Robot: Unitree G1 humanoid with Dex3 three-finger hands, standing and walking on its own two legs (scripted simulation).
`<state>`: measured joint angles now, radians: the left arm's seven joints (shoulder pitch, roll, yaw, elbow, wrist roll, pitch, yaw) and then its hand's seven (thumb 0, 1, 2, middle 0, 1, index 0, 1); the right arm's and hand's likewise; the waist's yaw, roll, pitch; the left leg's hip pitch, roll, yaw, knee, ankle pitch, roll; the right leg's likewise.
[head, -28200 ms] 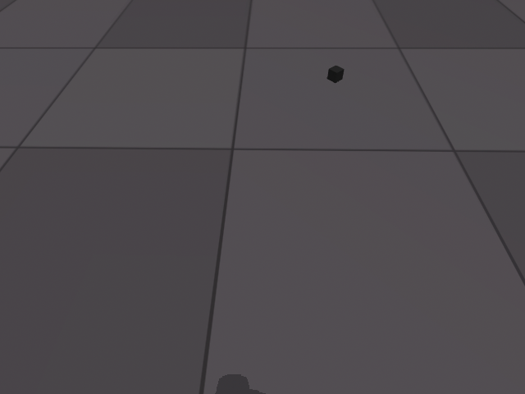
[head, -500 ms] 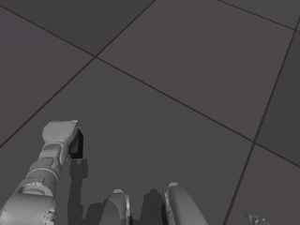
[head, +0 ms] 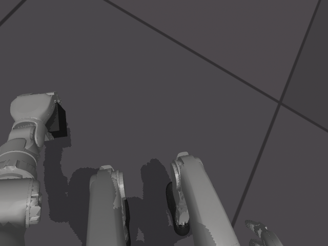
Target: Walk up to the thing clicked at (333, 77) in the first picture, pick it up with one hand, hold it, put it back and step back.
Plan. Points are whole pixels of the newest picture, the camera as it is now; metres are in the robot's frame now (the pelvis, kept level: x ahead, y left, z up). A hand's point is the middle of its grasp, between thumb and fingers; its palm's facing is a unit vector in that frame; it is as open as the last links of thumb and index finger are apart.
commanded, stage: crouch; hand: left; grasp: from above
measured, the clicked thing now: (47, 121) +0.45 +0.26 -0.20
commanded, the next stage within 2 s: lower in 0.88 s
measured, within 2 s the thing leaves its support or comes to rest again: rests again in 1.82 s
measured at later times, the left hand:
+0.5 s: hand (53, 121) +0.47 +0.27 -0.26, palm faces -0.49 -0.05 -0.87, open 10.6 cm
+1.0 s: hand (57, 120) +0.48 +0.27 -0.30, palm faces -0.48 -0.05 -0.88, open 10.6 cm
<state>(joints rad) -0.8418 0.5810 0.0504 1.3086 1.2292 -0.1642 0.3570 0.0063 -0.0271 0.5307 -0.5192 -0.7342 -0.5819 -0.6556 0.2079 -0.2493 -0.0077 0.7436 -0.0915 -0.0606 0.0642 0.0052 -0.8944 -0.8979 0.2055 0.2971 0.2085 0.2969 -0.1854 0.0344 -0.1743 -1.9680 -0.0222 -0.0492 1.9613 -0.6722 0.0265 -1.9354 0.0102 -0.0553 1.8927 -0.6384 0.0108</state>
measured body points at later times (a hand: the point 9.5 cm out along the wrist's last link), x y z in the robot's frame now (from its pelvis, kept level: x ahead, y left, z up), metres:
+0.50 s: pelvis -0.01 +0.00 -0.08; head +0.25 +0.05 +0.29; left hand +0.49 +0.27 -0.21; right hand +0.02 -0.28 -0.18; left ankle +0.07 +0.10 -0.43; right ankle +0.08 -0.12 -0.43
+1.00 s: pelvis -0.01 +0.00 -0.12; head +0.26 +0.05 +0.24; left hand +0.50 +0.27 -0.25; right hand +0.00 -0.28 -0.21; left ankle +0.07 +0.10 -0.43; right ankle +0.08 -0.12 -0.43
